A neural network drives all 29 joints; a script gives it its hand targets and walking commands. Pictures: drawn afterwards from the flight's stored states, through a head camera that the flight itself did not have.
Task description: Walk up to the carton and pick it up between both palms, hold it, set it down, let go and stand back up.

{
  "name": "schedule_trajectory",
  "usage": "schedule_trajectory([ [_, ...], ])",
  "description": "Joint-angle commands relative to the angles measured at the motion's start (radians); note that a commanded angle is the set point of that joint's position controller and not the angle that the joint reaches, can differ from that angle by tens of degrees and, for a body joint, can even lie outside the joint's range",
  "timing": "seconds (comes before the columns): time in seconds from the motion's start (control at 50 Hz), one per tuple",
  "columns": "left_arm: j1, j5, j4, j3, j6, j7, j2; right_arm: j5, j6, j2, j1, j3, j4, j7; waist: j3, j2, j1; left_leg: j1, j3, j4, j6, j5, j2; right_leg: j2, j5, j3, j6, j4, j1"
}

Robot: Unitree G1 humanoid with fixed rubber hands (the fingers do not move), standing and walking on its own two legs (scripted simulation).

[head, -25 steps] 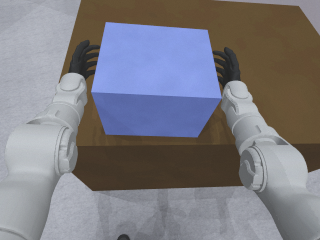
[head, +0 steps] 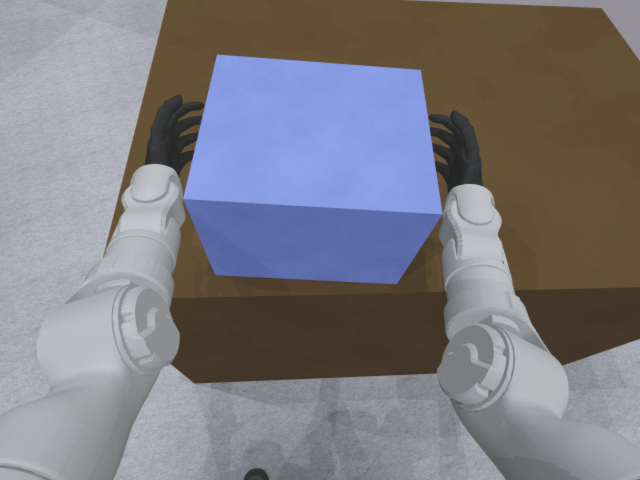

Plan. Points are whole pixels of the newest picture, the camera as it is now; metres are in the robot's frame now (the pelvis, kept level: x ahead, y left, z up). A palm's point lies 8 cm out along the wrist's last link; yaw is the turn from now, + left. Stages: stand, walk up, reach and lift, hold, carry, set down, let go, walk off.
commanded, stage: reach and lift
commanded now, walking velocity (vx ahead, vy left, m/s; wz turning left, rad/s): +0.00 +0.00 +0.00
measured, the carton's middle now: (313, 177) +0.50 -0.01 +0.01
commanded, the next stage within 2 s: none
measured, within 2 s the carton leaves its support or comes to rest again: leaves its support in 0.94 s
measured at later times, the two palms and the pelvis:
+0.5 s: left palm (161, 173) +0.46 +0.18 +0.08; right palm (462, 188) +0.43 -0.18 +0.08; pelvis +0.00 -0.01 +0.00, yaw +0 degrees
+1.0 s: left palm (140, 204) +0.40 +0.19 +0.09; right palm (467, 224) +0.38 -0.17 +0.09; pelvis -0.02 +0.00 +0.00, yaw -1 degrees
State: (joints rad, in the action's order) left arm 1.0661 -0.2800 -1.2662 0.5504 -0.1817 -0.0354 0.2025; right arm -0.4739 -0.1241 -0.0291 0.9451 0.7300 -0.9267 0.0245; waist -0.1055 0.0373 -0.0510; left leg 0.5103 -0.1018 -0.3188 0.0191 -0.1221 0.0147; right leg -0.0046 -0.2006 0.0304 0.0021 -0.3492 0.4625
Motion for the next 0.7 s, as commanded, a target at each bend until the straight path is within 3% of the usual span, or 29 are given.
schedule_trajectory([
  [0.0,0.459,-0.053,0.019,-0.143,0.0,-0.131,-0.45,-0.062,0.001,-0.484,0.336,-0.241,-0.118,0.106,-0.509,-0.093,0.044,-0.718,0.044,-0.152,0.01,0.62,0.047,0.036,0.371,0.105,-0.085,0.03,0.161],
  [0.14,0.437,-0.038,0.053,-0.176,-0.001,-0.129,-0.5,-0.057,-0.026,-0.532,0.328,-0.287,-0.123,0.092,-0.547,-0.106,0.042,-0.725,0.039,-0.172,0.011,0.662,0.042,0.039,0.459,0.108,-0.082,0.002,0.142],
  [0.22,0.432,-0.016,0.04,-0.194,-0.011,-0.141,-0.489,-0.043,-0.028,-0.531,0.317,-0.315,-0.115,0.078,-0.534,-0.082,0.017,-0.659,0.036,-0.154,0.011,0.56,0.03,0.046,0.568,0.104,-0.101,-0.043,0.049],
  [0.38,0.416,0.027,0.042,-0.233,-0.023,-0.149,-0.472,0.008,-0.033,-0.533,0.295,-0.386,-0.097,0.066,-0.538,-0.06,0.017,-0.543,0.024,-0.132,0.002,0.475,0.017,0.05,0.679,0.078,-0.101,-0.083,-0.11],
  [0.68,0.448,0.109,0.147,-0.346,-0.03,-0.13,-0.498,0.112,-0.075,-0.503,0.353,-0.488,-0.02,0.067,-0.586,-0.082,0.034,-0.523,0.014,-0.121,-0.051,0.506,0.017,0.025,0.662,0.055,-0.066,-0.063,-0.263],
])
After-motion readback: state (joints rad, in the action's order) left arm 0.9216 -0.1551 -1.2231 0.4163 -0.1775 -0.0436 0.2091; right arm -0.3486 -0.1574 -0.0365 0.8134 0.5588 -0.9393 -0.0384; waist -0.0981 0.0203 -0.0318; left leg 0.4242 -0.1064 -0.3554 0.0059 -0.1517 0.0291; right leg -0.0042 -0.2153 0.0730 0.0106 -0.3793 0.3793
